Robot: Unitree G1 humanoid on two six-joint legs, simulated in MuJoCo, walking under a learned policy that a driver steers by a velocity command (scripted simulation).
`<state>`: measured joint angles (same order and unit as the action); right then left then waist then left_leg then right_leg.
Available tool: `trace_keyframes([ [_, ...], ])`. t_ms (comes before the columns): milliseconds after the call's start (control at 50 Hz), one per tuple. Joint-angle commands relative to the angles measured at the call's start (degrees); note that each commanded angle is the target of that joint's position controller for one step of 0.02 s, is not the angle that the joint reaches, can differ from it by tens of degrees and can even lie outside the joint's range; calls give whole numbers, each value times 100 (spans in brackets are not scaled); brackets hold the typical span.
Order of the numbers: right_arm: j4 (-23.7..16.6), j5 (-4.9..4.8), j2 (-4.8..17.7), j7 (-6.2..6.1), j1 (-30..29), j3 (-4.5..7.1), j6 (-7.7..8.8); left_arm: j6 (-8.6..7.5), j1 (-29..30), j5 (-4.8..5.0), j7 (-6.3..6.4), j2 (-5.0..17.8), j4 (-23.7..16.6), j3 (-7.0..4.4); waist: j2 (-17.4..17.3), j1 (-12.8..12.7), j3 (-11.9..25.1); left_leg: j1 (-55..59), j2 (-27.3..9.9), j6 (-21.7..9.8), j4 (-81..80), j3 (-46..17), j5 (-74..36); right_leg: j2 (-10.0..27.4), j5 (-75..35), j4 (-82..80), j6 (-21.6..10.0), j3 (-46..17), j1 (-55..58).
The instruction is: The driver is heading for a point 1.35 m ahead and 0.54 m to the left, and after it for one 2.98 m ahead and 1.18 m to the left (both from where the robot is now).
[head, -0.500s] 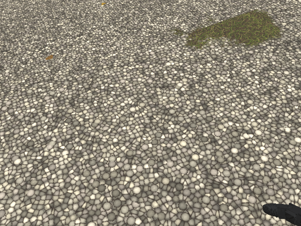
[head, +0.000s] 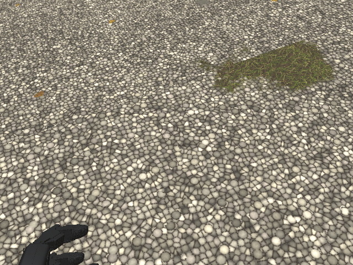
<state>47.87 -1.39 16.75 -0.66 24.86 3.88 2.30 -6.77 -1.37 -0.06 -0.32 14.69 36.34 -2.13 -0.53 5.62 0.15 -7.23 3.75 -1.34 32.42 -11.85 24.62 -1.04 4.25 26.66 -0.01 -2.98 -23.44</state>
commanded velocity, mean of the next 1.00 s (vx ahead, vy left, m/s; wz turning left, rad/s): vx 0.22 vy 0.00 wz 0.52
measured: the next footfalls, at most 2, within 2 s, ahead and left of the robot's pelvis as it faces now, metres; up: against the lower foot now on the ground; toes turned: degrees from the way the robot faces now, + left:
left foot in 0.44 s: +0.35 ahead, +0.17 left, +0.00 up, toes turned +17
right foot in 0.90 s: +0.43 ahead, -0.04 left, +0.00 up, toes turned +35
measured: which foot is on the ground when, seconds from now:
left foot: up 0.00-0.42, down 0.44-0.90, up 0.92-1.00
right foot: down 0.00-0.44, up 0.46-0.88, down 0.90-1.00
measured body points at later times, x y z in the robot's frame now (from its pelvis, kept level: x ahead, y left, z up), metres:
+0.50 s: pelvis +0.22 +0.05 -0.01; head +0.27 +0.07 +0.43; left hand +0.20 +0.35 -0.13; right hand +0.51 -0.14 -0.08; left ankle +0.31 +0.16 -0.73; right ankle +0.11 -0.13 -0.66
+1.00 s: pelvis +0.31 +0.03 +0.01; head +0.34 +0.03 +0.46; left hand +0.28 +0.34 -0.08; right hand +0.60 -0.12 -0.09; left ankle +0.26 +0.14 -0.68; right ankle +0.40 -0.06 -0.73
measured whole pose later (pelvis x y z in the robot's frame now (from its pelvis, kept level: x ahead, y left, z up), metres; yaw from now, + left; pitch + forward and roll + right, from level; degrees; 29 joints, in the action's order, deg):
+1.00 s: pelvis +0.31 +0.03 +0.01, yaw +32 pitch +1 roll +1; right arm 35.5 -0.2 18.7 -1.2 10.1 4.1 -2.4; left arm -0.7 -10.3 -1.6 0.7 15.6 41.8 -2.3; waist -2.1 -0.7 -1.2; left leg -27.3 7.8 1.7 52.0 -8.7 27.0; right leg 0.1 13.5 29.9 -0.1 -2.9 -17.9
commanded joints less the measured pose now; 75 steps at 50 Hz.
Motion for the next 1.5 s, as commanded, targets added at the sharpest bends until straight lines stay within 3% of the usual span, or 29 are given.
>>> trace_keyframes([
  [20, -777, -94, 361, -21, 130, -30, 190, 83, -2134, -19, 44, 1453, 204, -518, 1836, -996, 1475, -3782, -216, -5, 3272, 431, 1012, 2685, 2268, -879, -1475, -4056, 4242],
  [40, -734, -110, 738, -21, -188, 77, 161, 79, -1886, 17, 37, 1015, 157, -402, 1149, -1053, 764, -4037, -495, 27, 3743, 315, 523, 2399, 2495, -1009, -1320, -3478, 3674],
  [60, -761, -59, 770, -10, -512, 104, 123, 89, -1625, 5, 34, 805, 150, -333, 788, -1005, 326, -3964, -649, 62, 3792, 445, 79, 2105, 1897, -1074, -1140, -2603, 3095],
  [120, -887, -19, 519, 65, -777, 118, 16, 77, -1099, -70, 13, 560, 242, -253, 749, -679, -151, -3479, -997, 116, 3351, 543, -600, 1620, 498, -1509, -993, -1249, 1968],
  [200, -1151, 21, 281, 140, -1125, 51, -61, 6, -1114, -32, 23, 808, 428, -359, 515, -630, -189, -3502, -1081, 265, 2651, 654, -1303, 1628, -464, -1820, -1147, -373, 1795],
  [280, -1351, 85, 178, 279, -1664, -16, -5, 121, -985, -9, 116, 1040, 542, -407, 428, -726, -259, -2737, -851, 233, 1078, 1131, -2518, 1333, -2156, -1515, -897, 757, 1566],
  [340, -1551, 66, 307, 402, -1955, 42, -34, 209, -1168, 104, 160, 1227, 666, -454, 508, -773, -111, -2383, -700, 69, 506, 1287, -2565, 1461, -2465, -1148, -725, 960, 1925],
  [400, -1559, 119, 684, 445, -1463, 235, -90, 304, -1080, 249, 210, 1418, 644, -532, 590, -393, 247, -1566, -305, -264, 82, 1541, -1971, 1487, -3531, 39, -512, 1103, 2204],
  [420, -1393, 125, 927, 395, -809, 379, -98, 330, -1082, 259, 217, 1315, 621, -500, 388, -50, 579, -653, -87, -447, -298, 1594, -2382, 1264, -3365, 1032, -334, 1253, 1969],
  [440, -1341, 121, 1338, 254, -321, 514, -137, 312, -1378, 89, 190, 1106, 576, -414, -326, 123, 963, 675, -604, -760, -418, 817, -4275, 903, -1602, 2607, 19, 1342, 903],
  [460, -1550, 186, 1852, 138, -636, 500, -175, 278, -2079, -292, 91, 466, 449, -204, -1807, -611, 1522, 2255, -2122, -1762, 181, -1392, -7038, 8, 3780, 4782, 426, 1062, -1097],
  [480, -1815, 224, 1620, 205, -638, 421, -135, 247, -2130, -114, 22, 929, 491, -203, -1148, -245, 2843, 2476, -2669, -2386, -496, -2706, -5557, -108, 3814, 5569, 395, -218, -1311],
  [500, -1818, 185, 1296, 252, -877, 351, -111, 288, -1435, 91, 19, 1212, 381, -286, -502, -109, 2202, 1954, -2262, -2081, -795, -2060, -4533, 126, 3144, 5462, 298, -314, -1592],
  [540, -1771, 51, 985, 202, -1351, 258, -141, 416, -1092, -1, 161, 1103, 345, -262, -41, -408, 1005, 461, -1736, -1561, -1095, -1302, -3404, 440, 2354, 4645, 295, -218, -1615],
  [620, -1817, 220, 1039, 87, -1701, 278, -190, 567, -1307, -82, 238, 959, 408, -244, -388, -777, 809, -954, -1339, -1447, -1334, -803, -3656, 321, 1925, 3607, 385, -131, -638],
  [760, -1791, 126, 1071, -91, -1689, 316, -393, 622, -700, -34, 205, 790, 235, -177, -666, -571, 715, -1201, -1003, -1140, -1396, -1143, -1393, 70, 1221, 2075, 482, -287, -322],
  [880, -1685, 73, 778, -59, -1504, 191, -479, 469, -943, -48, 66, 800, 249, -223, -795, -657, 687, -1007, -849, -752, -692, -1339, -1701, 151, 498, -167, 95, -104, 938],
  [900, -1640, 114, 546, -58, -1225, 113, -466, 471, -980, -166, 80, 1121, 180, -283, -158, -537, 711, -1379, -489, -401, -56, -940, -830, 1025, 186, -595, -222, -866, 1406],
  [920, -1736, 105, 472, -47, -1033, 103, -418, 533, -722, -282, 101, 1575, 181, -379, 1398, -183, 377, -2225, 420, -42, 772, 193, 464, 1918, -682, -847, -1025, -1997, 1428],
  [940, -1737, 191, 917, -65, -1284, 218, -346, 526, -763, -321, 104, 1249, 127, -330, 1484, -520, 407, -2276, 240, 238, 1935, 281, 1031, 2370, -757, -999, -1608, -2609, 1114],
  [960, -1657, 130, 1153, -65, -1345, 323, -347, 515, -692, -246, 121, 1139, 87, -295, 1079, -556, 340, -2333, 196, 332, 2644, 193, 849, 2174, -720, -921, -1577, -2329, 1109],
  [1000, -1449, 129, 914, -105, -1186, 300, -460, 518, -456, -49, 142, 950, 88, -241, 796, -462, 229, -2430, 131, 528, 3116, 183, 424, 1676, -760, -721, -1201, -1599, 1240],
  [1100, -1469, 118, 182, -40, -1521, 14, -475, 647, -549, -43, 109, 772, 237, -177, 1190, -648, 365, -1412, -240, 694, 1105, 902, 127, 1117, -1287, -500, -1038, -730, 1436],
  [1180, -1247, 106, 375, -7, -1297, 63, -447, 666, -902, 65, 80, 842, 411, -165, 1085, -594, 351, -224, -238, 420, -1324, 1041, -1588, 1097, -1052, -300, -850, -854, 1323],
  [1200, -1289, 166, 588, -39, -1293, 81, -448, 588, -1054, 20, 53, 781, 456, -128, 801, -649, 451, 302, -567, 246, -1294, 645, -2171, 1043, -665, -280, -545, -823, 1000],
  [1220, -1318, 222, 968, -98, -1244, 146, -465, 482, -1138, -128, -16, 689, 413, -86, -36, -846, 640, 685, -1089, -15, -820, 213, -3400, 716, -177, 28, -259, -446, 675],
  [1240, -1176, 251, 762, -51, -1364, 116, -459, 433, -1102, -132, -25, 491, 451, -39, -741, -907, 672, 23, -1038, -292, -763, 230, -2403, 377, 611, -115, 36, -1, 1031],
  [1280, -1181, 301, 371, 10, -1447, 14, -390, 461, -631, -130, 2, 696, 506, -81, -348, -645, 308, -426, -826, -168, -946, 299, -1474, 326, 565, 18, 208, 68, 1150],
  [1500, -890, 230, 308, -57, -1255, -63, -218, 589, -841, -59, 149, 594, 1005, -100, -114, -663, -113, -780, -646, -16, -921, 421, -1379, 344, 343, -21, 213, 29, 1240],
])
